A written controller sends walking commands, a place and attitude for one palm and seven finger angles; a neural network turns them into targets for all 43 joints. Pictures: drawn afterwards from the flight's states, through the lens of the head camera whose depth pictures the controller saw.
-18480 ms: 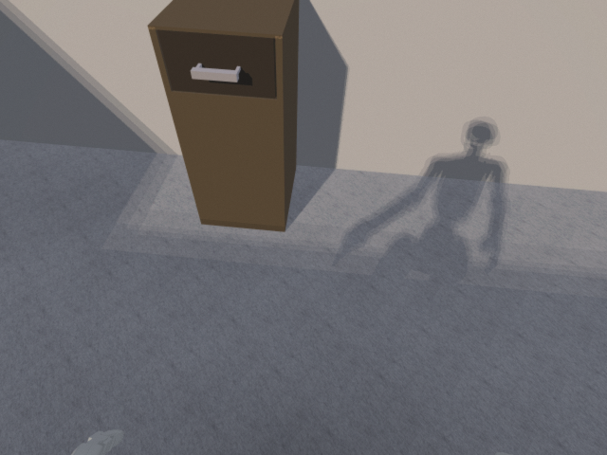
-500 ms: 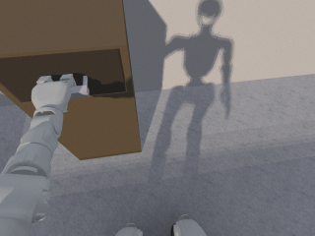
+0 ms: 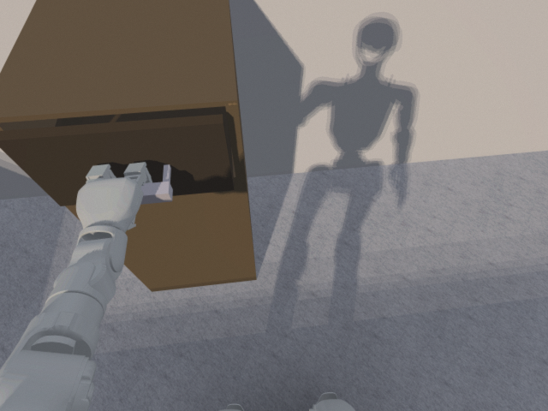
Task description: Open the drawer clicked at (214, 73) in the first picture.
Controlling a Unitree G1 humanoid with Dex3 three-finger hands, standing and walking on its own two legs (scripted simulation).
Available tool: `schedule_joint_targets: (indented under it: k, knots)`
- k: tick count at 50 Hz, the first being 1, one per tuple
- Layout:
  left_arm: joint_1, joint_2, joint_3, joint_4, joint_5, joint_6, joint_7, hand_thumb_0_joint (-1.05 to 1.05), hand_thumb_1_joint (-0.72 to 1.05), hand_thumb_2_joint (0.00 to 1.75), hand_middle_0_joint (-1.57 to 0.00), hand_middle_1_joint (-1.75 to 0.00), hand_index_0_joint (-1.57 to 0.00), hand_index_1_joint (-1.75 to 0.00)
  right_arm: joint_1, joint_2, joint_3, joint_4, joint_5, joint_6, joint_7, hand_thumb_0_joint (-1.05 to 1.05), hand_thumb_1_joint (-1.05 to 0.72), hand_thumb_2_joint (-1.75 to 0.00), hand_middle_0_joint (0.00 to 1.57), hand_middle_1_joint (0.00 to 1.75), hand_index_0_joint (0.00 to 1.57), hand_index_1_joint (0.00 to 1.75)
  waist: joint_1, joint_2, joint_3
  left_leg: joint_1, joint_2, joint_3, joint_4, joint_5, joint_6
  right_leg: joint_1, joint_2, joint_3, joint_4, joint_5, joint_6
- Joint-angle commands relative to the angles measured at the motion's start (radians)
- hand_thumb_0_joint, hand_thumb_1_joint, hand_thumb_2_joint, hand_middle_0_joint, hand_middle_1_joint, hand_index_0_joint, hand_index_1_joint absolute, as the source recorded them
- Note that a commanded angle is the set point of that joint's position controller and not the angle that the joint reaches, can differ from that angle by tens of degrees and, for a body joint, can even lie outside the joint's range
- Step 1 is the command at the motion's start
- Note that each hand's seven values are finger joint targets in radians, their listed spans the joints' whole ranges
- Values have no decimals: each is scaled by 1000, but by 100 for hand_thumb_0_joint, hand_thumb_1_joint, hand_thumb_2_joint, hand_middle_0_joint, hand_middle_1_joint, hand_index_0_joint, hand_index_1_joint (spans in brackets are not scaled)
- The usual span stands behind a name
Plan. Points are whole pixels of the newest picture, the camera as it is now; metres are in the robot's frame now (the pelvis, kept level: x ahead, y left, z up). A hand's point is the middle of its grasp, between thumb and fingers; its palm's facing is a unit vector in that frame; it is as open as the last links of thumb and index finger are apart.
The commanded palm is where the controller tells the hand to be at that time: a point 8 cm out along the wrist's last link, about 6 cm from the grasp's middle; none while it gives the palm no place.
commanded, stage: pull the drawer open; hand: left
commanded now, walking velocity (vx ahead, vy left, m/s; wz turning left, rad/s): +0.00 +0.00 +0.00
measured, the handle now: (130, 184) +0.46 +0.25 +0.01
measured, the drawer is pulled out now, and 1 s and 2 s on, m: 0.04 0.17 0.29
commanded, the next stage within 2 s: none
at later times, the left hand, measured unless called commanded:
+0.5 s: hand (122, 259) +0.34 +0.24 -0.02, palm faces -0.02 -0.05 -1.00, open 5.6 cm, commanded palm +0.31 +0.23 +0.04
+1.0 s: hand (117, 300) +0.28 +0.23 -0.02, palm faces -0.03 -0.05 -1.00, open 5.6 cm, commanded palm +0.25 +0.23 +0.04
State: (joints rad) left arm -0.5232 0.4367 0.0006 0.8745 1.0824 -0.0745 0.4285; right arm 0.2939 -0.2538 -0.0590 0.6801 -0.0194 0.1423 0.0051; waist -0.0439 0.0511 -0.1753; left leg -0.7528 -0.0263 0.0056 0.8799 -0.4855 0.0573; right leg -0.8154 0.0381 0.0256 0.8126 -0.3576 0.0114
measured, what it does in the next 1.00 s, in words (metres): stands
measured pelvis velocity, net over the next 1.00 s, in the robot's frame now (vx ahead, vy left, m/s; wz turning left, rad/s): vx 0.00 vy -0.02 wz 0.02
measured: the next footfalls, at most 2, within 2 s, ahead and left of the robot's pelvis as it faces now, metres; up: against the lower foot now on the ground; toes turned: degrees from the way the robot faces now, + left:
none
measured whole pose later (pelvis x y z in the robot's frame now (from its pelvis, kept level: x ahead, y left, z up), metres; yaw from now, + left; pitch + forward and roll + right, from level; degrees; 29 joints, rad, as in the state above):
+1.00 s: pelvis +0.00 -0.02 +0.01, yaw +1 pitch +13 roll -1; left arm 0.02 0.35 -0.05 0.38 1.07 0.01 0.44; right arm 0.18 -0.24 -0.05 0.62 -0.02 0.09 -0.03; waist 0.02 0.05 -0.14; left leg -0.57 -0.02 0.00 0.81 -0.47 0.03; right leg -0.65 0.04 0.02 0.79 -0.37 -0.02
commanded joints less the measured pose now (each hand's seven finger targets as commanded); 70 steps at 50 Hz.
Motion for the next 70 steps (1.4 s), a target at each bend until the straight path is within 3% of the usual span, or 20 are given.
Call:
schedule_joint_targets:
  k: [1, 10, 16, 21, 23, 27, 30, 32, 39, 42, 43, 47, 50, 51, 52, 53, 54, 57, 62, 70]
  knots:
    - [-182, 192, 65, -159, -16, 33, 22, 0, 90, 90, -40, -135, -40, -135, 77, -152, -53, -80, 5, -18, -10, 0, -90, -90, 20, 30, 20, 30, 18, -16, -350, 205, 25, -18, -105, 608, -35, 283, 10, -56, -41, 378, -60]
    - [12, 120, 39, -312, -31, 70, 19, 0, 90, 90, -40, -135, -40, -135, 23, -137, -51, -125, 14, -24, -10, 0, -90, -90, 20, 30, 20, 30, 36, -28, -334, 258, 31, -20, -119, 691, -39, 336, 5, -54, -62, 436, -58]
    - [119, 102, 40, -463, -31, 95, 32, 0, 90, 90, -40, -135, -40, -135, -21, -131, -47, -144, 10, -33, -8, 0, -90, -90, 20, 30, 20, 30, 46, 13, -332, 323, 41, -35, -124, 783, -53, 342, 3, -58, -63, 458, -60]
    - [169, 71, 15, -525, -25, 123, 41, 0, 90, 90, -40, -135, -40, -135, -56, -129, -41, -153, 9, -41, -14, 0, -90, -90, 20, 30, 20, 30, 38, -4, -283, 321, 40, -40, -140, 729, -58, 335, 4, -65, -72, 420, -61]
    - [177, 61, 6, -564, -18, 127, 48, 0, 90, 90, -40, -135, -40, -135, -60, -124, -41, -156, 6, -47, -14, 0, -90, -90, 20, 30, 20, 30, 45, 19, -297, 347, 42, -44, -140, 731, -63, 329, 4, -68, -67, 401, -61]
    - [196, 67, 12, -581, -17, 139, 50, 0, 90, 90, -40, -135, -40, -135, -81, -121, -35, -161, 3, -51, -23, 0, -90, -90, 20, 30, 20, 30, 44, -17, -288, 326, 30, -31, -147, 647, -55, 357, 2, -61, -77, 392, -61]
    - [194, 40, -18, -567, -12, 140, 48, 0, 90, 90, -40, -135, -40, -135, -97, -115, -29, -161, 5, -57, -30, 0, -90, -90, 20, 30, 20, 30, 39, -22, -238, 300, 22, -28, -158, 570, -53, 340, 3, -65, -82, 349, -64]
    - [211, 73, 13, -593, -11, 131, 49, 0, 90, 90, -40, -135, -40, -135, -106, -116, -29, -164, 2, -60, -34, 0, -90, -90, 20, 30, 20, 30, 57, -3, -265, 307, 18, -25, -161, 567, -50, 362, 1, -57, -80, 350, -67]
    - [303, 73, 30, -602, -23, 110, 42, 0, 90, 90, -40, -135, -40, -135, -140, -108, -23, -176, 4, -77, -45, 0, -90, -90, 20, 30, 20, 30, 64, -50, -217, 252, 1, -7, -168, 466, -38, 396, -3, -40, -93, 361, -64]
    - [354, 104, 68, -639, -17, 96, 48, 0, 90, 90, -40, -135, -40, -135, -156, -104, -22, -181, 1, -81, -46, 0, -90, -90, 20, 30, 20, 30, 84, -38, -251, 255, -2, -3, -167, 472, -36, 424, -5, -27, -86, 378, -66]
    - [373, 66, 36, -642, -20, 98, 49, 0, 90, 90, -40, -135, -40, -135, -157, -102, -22, -188, 1, -85, -45, 0, -90, -90, 20, 30, 20, 30, 75, -37, -227, 250, -5, -1, -165, 466, -36, 414, -5, -31, -89, 384, -65]
    - [426, 81, 59, -692, -16, 91, 62, 0, 90, 90, -40, -135, -40, -135, -170, -100, -23, -192, -1, -93, -42, 0, -90, -90, 20, 30, 20, 30, 89, -7, -241, 260, -5, -1, -164, 471, -38, 417, -5, -25, -82, 383, -68]
    - [479, 80, 68, -694, -24, 96, 66, 0, 90, 90, -40, -135, -40, -135, -180, -102, -23, -191, 1, -98, -41, 0, -90, -90, 20, 30, 20, 30, 83, -51, -212, 229, -10, 4, -161, 427, -36, 424, -7, -18, -88, 389, -64]
    - [475, 109, 97, -704, -22, 94, 70, 0, 90, 90, -40, -135, -40, -135, -187, -105, -21, -189, 0, -98, -43, 0, -90, -90, 20, 30, 20, 30, 89, -59, -218, 223, -9, -1, -164, 429, -36, 431, -6, -14, -83, 384, -67]
    - [503, 80, 73, -716, -22, 96, 72, 0, 90, 90, -40, -135, -40, -135, -195, -99, -21, -196, 1, -100, -42, 0, -90, -90, 20, 30, 20, 30, 91, -30, -206, 230, -11, 3, -168, 411, -36, 422, -8, -15, -88, 369, -65]
    - [499, 81, 75, -710, -24, 99, 75, 0, 90, 90, -40, -135, -40, -135, -193, -100, -23, -191, 2, -102, -43, 0, -90, -90, 20, 30, 20, 30, 83, -60, -195, 220, -12, 5, -165, 389, -33, 419, -7, -15, -91, 355, -63]
    - [481, 90, 78, -722, -21, 96, 77, 0, 90, 90, -40, -135, -40, -135, -198, -101, -22, -189, 1, -105, -44, 0, -90, -90, 20, 30, 20, 30, 84, -43, -191, 220, -12, 4, -167, 380, -35, 408, -7, -13, -92, 342, -64]
    - [555, 78, 78, -765, -18, 98, 88, 0, 90, 90, -40, -135, -40, -135, -206, -97, -22, -198, -3, -108, -42, 0, -90, -90, 20, 30, 20, 30, 96, -18, -225, 247, -12, 4, -162, 413, -36, 420, -8, -15, -82, 359, -67]
    - [614, 69, 80, -804, -21, 104, 94, 0, 90, 90, -40, -135, -40, -135, -224, -95, -20, -201, -3, -115, -39, 0, -90, -90, 20, 30, 20, 30, 94, -57, -207, 245, -10, -3, -159, 411, -38, 410, -7, -14, -79, 356, -64]
    - [705, 40, 61, -878, -12, 111, 102, 0, 90, 90, -40, -135, -40, -135, -257, -87, -14, -216, -7, -124, -33, 0, -90, -90, 20, 30, 20, 30, 104, -22, -175, 264, -6, -8, -158, 399, -43, 370, -3, -23, -75, 303, -69]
